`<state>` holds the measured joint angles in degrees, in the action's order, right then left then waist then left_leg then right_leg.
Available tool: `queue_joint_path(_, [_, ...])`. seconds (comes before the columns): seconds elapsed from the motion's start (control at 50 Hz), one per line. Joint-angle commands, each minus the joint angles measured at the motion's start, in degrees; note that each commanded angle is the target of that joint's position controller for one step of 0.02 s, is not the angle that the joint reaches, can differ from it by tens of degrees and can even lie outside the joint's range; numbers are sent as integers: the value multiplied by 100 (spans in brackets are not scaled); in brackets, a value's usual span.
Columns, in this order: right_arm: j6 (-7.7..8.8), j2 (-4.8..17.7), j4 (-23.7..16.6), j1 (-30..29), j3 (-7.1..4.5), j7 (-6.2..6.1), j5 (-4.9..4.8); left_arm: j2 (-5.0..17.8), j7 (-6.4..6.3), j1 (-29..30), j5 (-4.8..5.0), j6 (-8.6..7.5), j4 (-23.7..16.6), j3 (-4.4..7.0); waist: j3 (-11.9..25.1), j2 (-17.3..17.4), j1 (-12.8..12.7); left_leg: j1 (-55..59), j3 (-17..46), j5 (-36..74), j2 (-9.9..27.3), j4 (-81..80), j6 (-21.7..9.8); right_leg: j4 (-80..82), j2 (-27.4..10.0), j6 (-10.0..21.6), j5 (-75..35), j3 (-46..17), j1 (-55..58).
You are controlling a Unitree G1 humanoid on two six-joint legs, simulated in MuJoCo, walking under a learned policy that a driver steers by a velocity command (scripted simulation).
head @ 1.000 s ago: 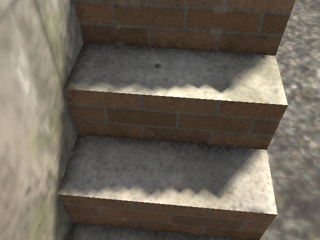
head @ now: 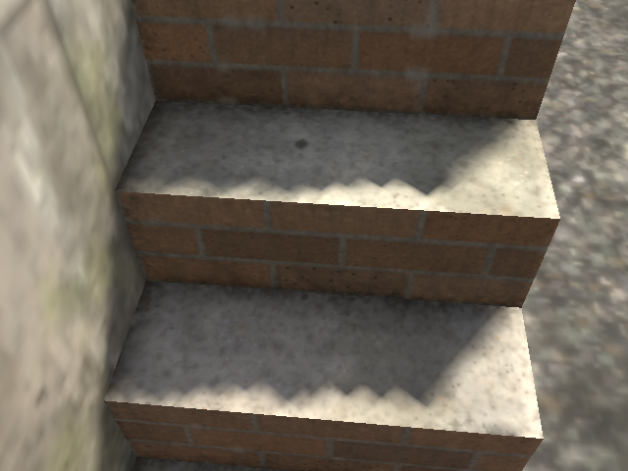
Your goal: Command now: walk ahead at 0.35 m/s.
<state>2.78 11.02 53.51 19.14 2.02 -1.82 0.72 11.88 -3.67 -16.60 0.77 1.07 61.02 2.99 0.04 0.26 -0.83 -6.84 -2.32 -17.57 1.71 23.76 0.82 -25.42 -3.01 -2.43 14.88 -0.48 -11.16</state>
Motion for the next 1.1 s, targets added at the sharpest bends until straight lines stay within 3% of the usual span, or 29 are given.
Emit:
queue_joint_path(0.02, [64,739,-365,-29,-189,-35,-30,501,16,-172,4,-160,-233,58,-488,313,-20,-675,481,-262,272,-691,-453,-128,284,348,-683,268,-148])
queue_joint_path(0.18, [152,522,-537,-102,-155,-33,-95,939,79,-553,65,-124,-313,265,136,-541,-171,-1134,-332,1755,-160,1247,-120,-21,-119,966,-2312,-508,935])
queue_joint_path(0.22, [206,471,-572,-363,-120,-7,-108,1143,55,-1057,59,-57,-305,361,217,-892,-447,-1772,-379,945,-189,2279,11,577,-795,1443,-2050,-1388,1361])
queue_joint_path(0.24, [213,399,-582,-483,-107,9,-130,1217,48,-1119,20,-63,-317,380,54,-1357,-502,-2167,-283,-1260,-172,3305,73,1014,-1438,1834,-2173,-2040,1307])
queue_joint_path(0.3, [148,457,-784,-631,-152,68,-246,1229,37,-162,-47,-215,-567,331,-475,-1104,48,-2850,365,-2432,559,3962,-123,1112,-1623,1411,-2035,-1525,740])
queue_joint_path(0.36, [153,411,-537,350,-274,169,85,1311,61,817,56,-116,-811,277,109,-396,911,-307,-332,-37,110,1649,-320,128,-783,1031,-4225,-238,-346])
queue_joint_path(0.4, [99,582,-93,1438,-436,180,176,907,74,941,31,-114,-894,146,308,275,1314,413,-776,1719,-542,-204,-399,-2027,-253,818,-4066,213,-400])
queue_joint_path(0.42, [38,960,312,2102,-492,118,121,140,139,1067,-194,-161,-1138,-73,474,2342,1153,1386,1033,3887,723,-453,-584,-4326,359,465,438,342,-2150])
queue_joint_path(0.44, [4,1126,158,2059,-443,137,189,-62,277,115,29,-358,-726,-105,856,1784,748,897,3124,4254,2044,-819,-1445,-6933,854,355,1540,-901,-2327])
queue_joint_path(0.46, [-44,1650,165,1711,-611,163,144,112,335,-618,237,-454,-651,-28,533,1305,378,917,3757,1756,2676,-1322,-2419,-8430,1039,324,1884,-1167,-3531])
queue_joint_path(0.48, [-111,1419,351,1214,-582,144,80,126,302,271,418,-498,-1094,-76,-851,979,308,431,3502,-470,2597,-1811,-2394,-9416,756,311,2086,-758,-5090])
queue_joint_path(0.5, [-64,787,380,814,-378,128,33,98,215,1053,398,-527,-1563,-152,-1547,480,287,144,2870,-570,2195,-1684,-1810,-10256,661,365,1805,-713,-5887])
queue_joint_path(0.56, [9,155,756,1096,-210,259,136,-430,290,902,145,-559,-1956,-471,-737,-87,-12,249,1321,1147,1485,-1033,-1135,-11431,712,755,880,-922,-6408])
queue_joint_path(0.64, [-12,321,548,856,-131,194,156,-501,313,944,128,-432,-2419,-747,-505,-78,-214,-823,609,858,1342,-1372,-1112,-11247,630,554,167,-641,-6547])
queue_joint_path(0.74, [-37,503,678,1918,-141,-204,-143,-621,215,2249,-102,-460,-3255,-989,-22,537,271,28,736,1272,1137,-1902,-1228,-8681,122,95,-409,216,-6588])
queue_joint_path(0.76, [-111,631,731,2193,-214,-306,-137,-659,255,2230,-115,-461,-3309,-997,139,664,312,900,872,1364,1264,-1801,-1205,-8543,-19,23,-264,183,-6988])
queue_joint_path(0.78, [-245,915,662,2062,-345,-458,-337,-999,342,2894,-136,-477,-3609,-1239,88,846,335,644,989,1188,1575,-2609,-1302,-7114,-242,158,1824,519,-6311])
queue_joint_path(0.8, [-391,871,693,2338,-371,-511,-271,-1084,395,2965,-46,-439,-3535,-1244,169,810,384,867,952,1483,1667,-2615,-1406,-7055,-127,222,2495,809,-5802])
queue_joint_path(0.84, [-508,941,519,1953,-389,-512,-195,-968,495,2871,45,-496,-3494,-1208,471,1056,-30,788,270,4672,1548,-2221,-1316,-5744,315,563,3332,1286,-4296])
queue_joint_path(0.86, [-308,737,480,2087,-279,-374,-15,-491,516,2323,94,-622,-3302,-951,1078,1284,-152,934,-11,10181,1436,-1418,-1590,-5853,998,766,3095,1959,-3111])
queue_joint_path(0.88, [-221,1127,403,1772,-366,-298,143,-112,535,1628,16,-658,-3150,-743,1581,1954,-626,1460,-51,13651,1450,-290,-1542,-5199,1067,1010,2658,1390,-2577])
queue_joint_path(0.9, [-110,1228,385,1743,-465,-208,0,216,563,770,-55,-637,-2922,-589,2251,1762,-897,871,-226,14845,1376,748,-1497,-5075,725,1386,2476,327,-1685])
queue_joint_path(0.92, [-75,1370,168,1164,-561,-121,-136,661,535,30,-104,-547,-2613,-396,2334,1076,-1220,201,-114,14106,1181,1804,-1525,-3671,408,1669,2841,-895,-998])
queue_joint_path(0.94, [-64,1405,-14,472,-644,25,-129,1116,402,-741,-190,-378,-2099,-196,2274,-697,-1536,-1157,177,9350,621,3181,-1392,-1388,-229,1999,2711,-2967,-20])
queue_joint_path(0.96, [-1,806,-134,-649,-581,224,-11,1606,152,-1273,-423,-215,-1577,-49,1865,-2309,-1594,-3236,718,1857,-706,7134,-1073,698,-1458,2728,2489,-6106,108])
queue_joint_path(0.98, [225,349,-466,-1120,-493,460,17,1079,17,-1451,-383,-276,-1339,-230,1394,-1324,-1457,-4400,2305,711,-984,9901,-1242,713,-1743,2482,1979,-6405,-282])
queue_joint_path(1.02, [249,-762,-1419,-1685,-20,549,-66,-193,193,-808,-199,-373,-793,-529,-533,-509,-357,-6046,1784,-251,-749,11031,-1402,28,-1176,1555,1862,-3585,-1365])
queue_joint_path(1.06, [175,-818,-1234,-721,117,513,-227,-907,399,-195,-232,-375,-448,-675,-873,-194,407,-6195,1727,-72,-591,10649,-1250,103,-733,977,1294,-1929,-1721])
queue_joint_path(1.1, [216,-572,-1352,-689,219,496,-261,-825,444,359,-292,-413,-462,-678,-1002,-150,739,-5844,1356,710,-524,9495,-1067,536,-428,967,331,-643,-2481])
